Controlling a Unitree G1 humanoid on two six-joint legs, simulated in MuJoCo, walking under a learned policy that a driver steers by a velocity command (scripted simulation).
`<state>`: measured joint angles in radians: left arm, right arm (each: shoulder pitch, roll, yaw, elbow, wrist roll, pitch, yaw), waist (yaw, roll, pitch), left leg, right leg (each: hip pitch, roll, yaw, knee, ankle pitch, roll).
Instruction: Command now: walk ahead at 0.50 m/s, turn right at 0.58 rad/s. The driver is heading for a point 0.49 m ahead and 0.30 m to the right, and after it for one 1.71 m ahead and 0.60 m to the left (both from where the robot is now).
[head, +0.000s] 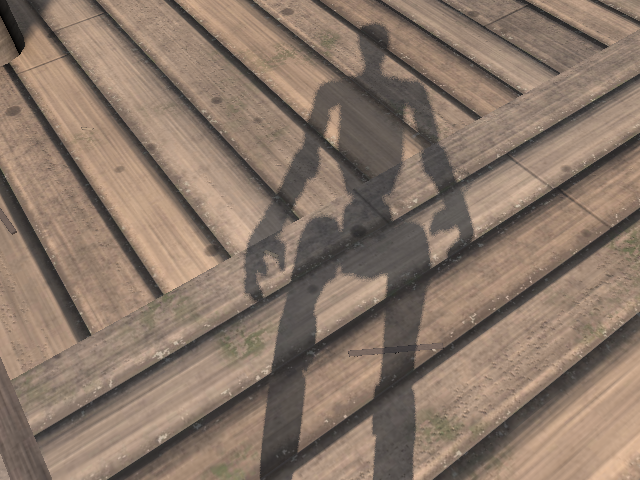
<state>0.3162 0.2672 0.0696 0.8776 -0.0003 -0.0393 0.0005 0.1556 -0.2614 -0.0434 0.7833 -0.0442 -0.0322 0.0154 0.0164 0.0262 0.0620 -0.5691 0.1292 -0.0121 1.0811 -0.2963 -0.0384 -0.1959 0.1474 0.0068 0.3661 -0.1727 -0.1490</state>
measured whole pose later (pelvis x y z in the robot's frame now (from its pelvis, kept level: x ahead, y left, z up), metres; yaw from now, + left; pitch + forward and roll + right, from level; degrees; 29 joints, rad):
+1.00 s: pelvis +0.52 -0.07 +0.01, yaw -5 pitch +1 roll +0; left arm 0.27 0.23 0.03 0.83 0.02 -0.09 0.01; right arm 0.29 -0.29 -0.08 0.83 -0.03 -0.01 0.04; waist 0.00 0.05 0.01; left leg -0.52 0.04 0.00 1.08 -0.29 0.04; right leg -0.17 0.01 -0.12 0.34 -0.19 -0.05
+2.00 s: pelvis +0.71 -0.09 +0.00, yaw +31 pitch +1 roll +1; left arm 0.21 0.26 0.03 0.72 0.03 0.01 0.04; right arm 0.25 -0.33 -0.10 0.76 -0.03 0.07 0.04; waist -0.01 0.06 0.02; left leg -0.50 -0.09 -0.08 1.08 -0.36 -0.03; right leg -0.18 0.01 -0.03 0.39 -0.23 -0.04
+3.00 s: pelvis +1.00 +0.25 +0.00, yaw +40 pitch -1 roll -1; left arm 0.31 0.29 0.06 0.87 0.01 -0.03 -0.02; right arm 0.22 -0.26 0.00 0.79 -0.05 -0.06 0.01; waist 0.01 0.02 0.06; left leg -0.50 0.04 -0.04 1.15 -0.31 0.02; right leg -0.24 0.15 -0.02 0.42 -0.17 -0.14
